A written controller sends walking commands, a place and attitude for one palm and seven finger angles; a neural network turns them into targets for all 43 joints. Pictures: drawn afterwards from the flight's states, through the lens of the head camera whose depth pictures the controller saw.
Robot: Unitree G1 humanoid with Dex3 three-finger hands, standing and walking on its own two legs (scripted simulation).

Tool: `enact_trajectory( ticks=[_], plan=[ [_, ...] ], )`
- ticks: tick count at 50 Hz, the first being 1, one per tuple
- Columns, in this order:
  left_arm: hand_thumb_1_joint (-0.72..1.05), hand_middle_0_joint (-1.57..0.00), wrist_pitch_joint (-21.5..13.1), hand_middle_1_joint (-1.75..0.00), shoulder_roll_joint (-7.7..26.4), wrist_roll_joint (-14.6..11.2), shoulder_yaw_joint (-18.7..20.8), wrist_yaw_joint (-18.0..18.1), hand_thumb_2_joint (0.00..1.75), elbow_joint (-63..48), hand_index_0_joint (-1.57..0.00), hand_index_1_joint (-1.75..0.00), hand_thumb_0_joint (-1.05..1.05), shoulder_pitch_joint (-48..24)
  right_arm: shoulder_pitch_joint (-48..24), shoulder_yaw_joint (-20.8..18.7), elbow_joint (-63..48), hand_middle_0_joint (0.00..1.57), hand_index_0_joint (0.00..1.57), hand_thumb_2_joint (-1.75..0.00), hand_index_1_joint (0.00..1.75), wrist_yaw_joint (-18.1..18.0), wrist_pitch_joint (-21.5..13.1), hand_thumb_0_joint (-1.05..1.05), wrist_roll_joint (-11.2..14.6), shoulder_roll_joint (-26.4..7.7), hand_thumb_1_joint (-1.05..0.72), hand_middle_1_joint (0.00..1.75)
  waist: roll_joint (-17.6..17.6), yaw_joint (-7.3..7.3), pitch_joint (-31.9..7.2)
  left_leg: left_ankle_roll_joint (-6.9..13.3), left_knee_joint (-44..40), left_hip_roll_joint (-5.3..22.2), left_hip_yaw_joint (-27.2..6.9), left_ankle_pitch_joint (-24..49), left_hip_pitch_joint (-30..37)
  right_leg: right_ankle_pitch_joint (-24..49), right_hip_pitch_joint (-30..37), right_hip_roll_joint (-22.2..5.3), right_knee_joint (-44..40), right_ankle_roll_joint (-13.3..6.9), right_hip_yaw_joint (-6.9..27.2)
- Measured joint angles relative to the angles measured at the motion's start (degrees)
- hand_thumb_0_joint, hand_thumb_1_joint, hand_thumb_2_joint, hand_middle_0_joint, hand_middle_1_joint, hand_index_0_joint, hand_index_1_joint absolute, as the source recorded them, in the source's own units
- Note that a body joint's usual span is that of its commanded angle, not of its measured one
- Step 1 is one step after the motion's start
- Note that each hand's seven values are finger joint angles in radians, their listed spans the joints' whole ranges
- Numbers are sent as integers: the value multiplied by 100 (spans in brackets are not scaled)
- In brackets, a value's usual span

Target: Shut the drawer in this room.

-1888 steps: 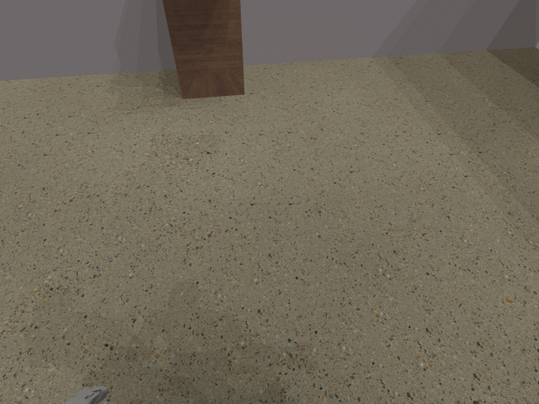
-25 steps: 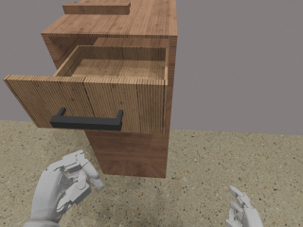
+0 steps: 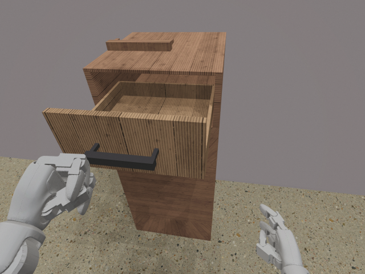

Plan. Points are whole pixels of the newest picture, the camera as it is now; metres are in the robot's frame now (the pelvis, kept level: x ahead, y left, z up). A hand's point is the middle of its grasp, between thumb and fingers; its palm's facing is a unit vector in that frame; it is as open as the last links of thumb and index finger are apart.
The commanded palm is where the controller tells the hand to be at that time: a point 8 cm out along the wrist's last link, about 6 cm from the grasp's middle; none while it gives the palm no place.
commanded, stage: raise the hand and make a fist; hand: left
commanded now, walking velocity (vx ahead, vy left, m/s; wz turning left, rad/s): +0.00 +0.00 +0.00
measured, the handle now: (122, 154) +0.33 +0.21 +0.12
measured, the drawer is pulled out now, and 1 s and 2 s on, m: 0.24 0.24 0.24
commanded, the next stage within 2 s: bring the fist close to the handle in 0.38 s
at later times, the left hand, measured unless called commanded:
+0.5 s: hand (87, 191) +0.16 +0.17 +0.21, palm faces +0.06 -0.98 -0.19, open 3.2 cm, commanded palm +0.11 +0.22 +0.22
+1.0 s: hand (105, 190) +0.20 +0.17 +0.17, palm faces +0.06 -0.99 -0.09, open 3.3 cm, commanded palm +0.16 +0.21 +0.17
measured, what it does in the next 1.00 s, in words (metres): stands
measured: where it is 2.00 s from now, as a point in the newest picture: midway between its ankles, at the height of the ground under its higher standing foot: outside the picture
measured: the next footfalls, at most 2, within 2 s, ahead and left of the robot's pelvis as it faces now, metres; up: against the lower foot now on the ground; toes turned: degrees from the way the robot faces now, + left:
none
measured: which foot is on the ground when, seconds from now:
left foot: down 0.00-1.00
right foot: down 0.00-1.00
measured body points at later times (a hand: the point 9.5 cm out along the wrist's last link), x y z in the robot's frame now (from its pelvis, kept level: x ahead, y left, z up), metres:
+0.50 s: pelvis -0.01 -0.02 +0.00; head -0.08 -0.05 +0.44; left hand +0.15 +0.23 +0.23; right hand +0.19 -0.24 -0.05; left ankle -0.02 +0.11 -0.73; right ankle +0.01 -0.09 -0.73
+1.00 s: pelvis +0.00 +0.00 +0.00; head -0.04 -0.03 +0.45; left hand +0.19 +0.23 +0.18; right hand +0.20 -0.21 -0.06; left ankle -0.02 +0.11 -0.73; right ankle +0.01 -0.09 -0.73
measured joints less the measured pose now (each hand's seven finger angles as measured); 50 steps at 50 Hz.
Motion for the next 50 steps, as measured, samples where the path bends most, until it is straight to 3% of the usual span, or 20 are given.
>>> enact_trajectory(
  ticks=[11, 20, 29, 37, 50],
  plan=[
    [89, -140, 383, -160, 113, -212, 424, -93, 90, 315, -141, -160, 1, -121, 61, -124, 90, 20, 20, -90, 30, -62, 127, 1, 86, -205, -91, 30, -9, -103, 58, -107, -53, 140, 35, 98, 55, 121, 47, 148, -103, -112, 32],
    [89, -140, 141, -160, 136, -234, 515, 7, 90, 396, -141, -160, 1, -224, 263, -255, 221, 20, 20, -90, 30, -159, -161, 2, 93, -334, -91, 30, 53, -185, 119, -151, 94, 234, 4, 46, 18, 139, 77, 238, -109, -139, 7],
    [89, -140, 58, -160, 138, -250, 483, 4, 90, 536, -141, -160, 1, -107, 332, -254, 275, 20, 20, -90, 30, -161, -243, 2, 76, -254, -91, 30, 68, -239, 97, -127, 102, 210, 43, 27, -32, 118, -2, 215, -63, -117, 51],
    [90, -140, -31, -160, -223, -26, 22, 107, 90, 795, -141, -160, 1, -214, 354, -227, 246, 20, 20, -90, 30, -115, -322, 2, 9, -202, -91, 30, 0, -248, 132, -55, 89, 92, 14, 29, -100, 64, -89, 94, 23, -63, 26],
    [90, -140, -430, -160, -420, 301, -466, 355, 90, 1173, -141, -160, 1, -279, 306, -248, 198, 20, 20, -90, 30, -4, -91, 1, -131, -69, -91, 30, -67, -325, 172, 10, 71, -2, 11, 2, -198, 10, -204, 1, 67, 8, 32]
  ],
)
